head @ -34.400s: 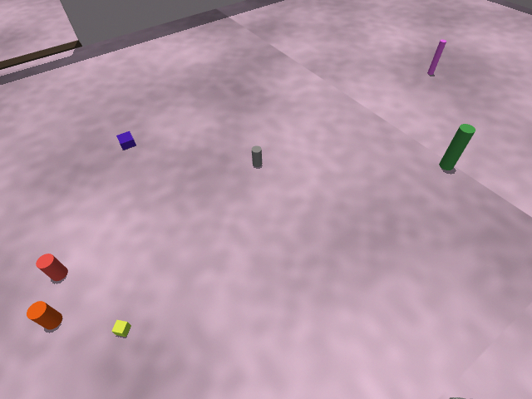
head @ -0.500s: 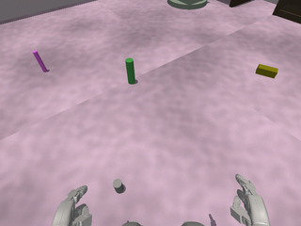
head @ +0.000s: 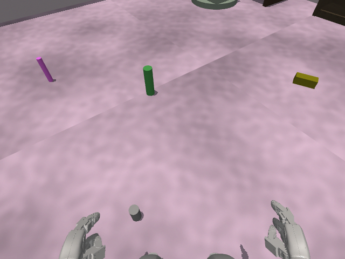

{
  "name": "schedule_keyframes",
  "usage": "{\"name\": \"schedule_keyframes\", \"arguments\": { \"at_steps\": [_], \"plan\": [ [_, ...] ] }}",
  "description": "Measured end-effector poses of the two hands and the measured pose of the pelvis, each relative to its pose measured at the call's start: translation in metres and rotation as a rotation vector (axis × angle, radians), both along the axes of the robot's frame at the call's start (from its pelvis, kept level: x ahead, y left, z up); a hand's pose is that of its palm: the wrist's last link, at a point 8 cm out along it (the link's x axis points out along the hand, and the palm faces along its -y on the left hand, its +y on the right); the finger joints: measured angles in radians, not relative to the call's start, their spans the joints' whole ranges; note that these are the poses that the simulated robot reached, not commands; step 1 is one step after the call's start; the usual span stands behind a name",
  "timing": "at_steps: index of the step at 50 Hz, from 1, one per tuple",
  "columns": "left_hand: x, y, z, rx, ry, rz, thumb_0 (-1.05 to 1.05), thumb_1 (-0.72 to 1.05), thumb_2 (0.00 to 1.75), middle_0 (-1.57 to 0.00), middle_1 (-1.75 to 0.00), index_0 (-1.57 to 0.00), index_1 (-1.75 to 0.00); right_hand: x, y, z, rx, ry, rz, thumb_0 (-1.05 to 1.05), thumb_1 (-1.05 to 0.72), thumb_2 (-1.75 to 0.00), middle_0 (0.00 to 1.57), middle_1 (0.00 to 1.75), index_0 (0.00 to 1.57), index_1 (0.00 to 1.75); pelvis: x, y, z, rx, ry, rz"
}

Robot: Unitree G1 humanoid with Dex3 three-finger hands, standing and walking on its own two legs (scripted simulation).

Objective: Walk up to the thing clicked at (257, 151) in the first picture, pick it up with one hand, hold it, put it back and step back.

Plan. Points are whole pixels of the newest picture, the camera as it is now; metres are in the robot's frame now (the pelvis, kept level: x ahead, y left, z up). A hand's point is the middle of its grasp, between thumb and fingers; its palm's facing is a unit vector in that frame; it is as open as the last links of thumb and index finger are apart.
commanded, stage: home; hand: left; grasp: from above
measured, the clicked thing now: (135, 213) +0.44 +0.21 -0.66
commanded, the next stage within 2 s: stand in 0.24 s
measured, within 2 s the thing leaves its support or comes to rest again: neither
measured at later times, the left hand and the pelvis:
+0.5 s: hand (91, 258) +0.15 +0.21 -0.09, palm faces +0.01 -0.95 -0.30, open 7.4 cm; pelvis -0.01 +0.01 +0.02, yaw +0 degrees
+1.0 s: hand out of the picture +0.02 +0.25 -0.10, palm faces +0.02 -0.95 -0.31, open 7.4 cm; pelvis -0.02 +0.02 +0.06, yaw -1 degrees
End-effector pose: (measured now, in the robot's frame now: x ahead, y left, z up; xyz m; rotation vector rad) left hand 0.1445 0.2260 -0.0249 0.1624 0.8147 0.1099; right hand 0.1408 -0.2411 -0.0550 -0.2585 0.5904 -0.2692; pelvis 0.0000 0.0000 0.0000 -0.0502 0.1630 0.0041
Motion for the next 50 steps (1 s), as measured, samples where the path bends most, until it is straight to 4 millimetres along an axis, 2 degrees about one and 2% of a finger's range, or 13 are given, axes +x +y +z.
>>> {"name": "schedule_keyframes", "arguments": {
  "at_steps": [17, 22, 26, 33, 42, 50],
  "plan": [
    [0.003, 0.002, 0.000, -0.002, -0.005, -0.002, 0.01, 0.91, 0.90, -0.20, -0.30, -0.20, -0.30, 0.004, 0.003, 0.001, 0.000, -0.003, -0.002, 0.01, -0.91, -0.90, 0.20, 0.30, 0.20, 0.30, 0.003, 0.003, 0.000, -0.003, 0.003, -0.001],
    [0.006, 0.019, -0.023, 0.098, -0.001, -0.036, 0.01, 0.90, 0.90, -0.20, -0.30, -0.21, -0.30, -0.005, -0.003, -0.016, -0.037, 0.256, 0.132, 0.01, -0.91, -0.90, 0.20, 0.30, 0.20, 0.30, -0.006, 0.004, 0.013, 0.029, -0.094, -0.012],
    [-0.009, 0.037, -0.034, 0.116, 0.077, -0.002, 0.01, 0.90, 0.90, -0.20, -0.30, -0.21, -0.30, -0.021, -0.012, -0.015, -0.007, 0.364, 0.104, 0.01, -0.91, -0.90, 0.20, 0.30, 0.20, 0.30, -0.007, 0.006, 0.024, 0.043, -0.136, -0.013],
    [-0.054, 0.058, -0.044, 0.121, 0.241, 0.055, 0.01, 0.90, 0.90, -0.20, -0.30, -0.21, -0.30, -0.053, -0.018, -0.009, 0.014, 0.468, 0.028, 0.01, -0.91, -0.90, 0.20, 0.30, 0.20, 0.30, -0.006, 0.013, 0.042, 0.042, -0.192, -0.016],
    [-0.104, 0.064, -0.045, 0.106, 0.400, 0.096, 0.01, 0.91, 0.90, -0.20, -0.30, -0.21, -0.30, -0.090, -0.012, -0.009, 0.054, 0.568, -0.032, 0.01, -0.91, -0.90, 0.20, 0.30, 0.20, 0.30, -0.011, 0.019, 0.057, 0.052, -0.240, -0.024],
    [-0.129, 0.065, -0.042, 0.117, 0.456, 0.104, 0.01, 0.90, 0.90, -0.20, -0.30, -0.21, -0.30, -0.112, -0.013, -0.013, 0.081, 0.620, -0.055, 0.01, -0.91, -0.90, 0.20, 0.30, 0.20, 0.30, -0.020, 0.018, 0.062, 0.055, -0.258, -0.024]
  ]
}}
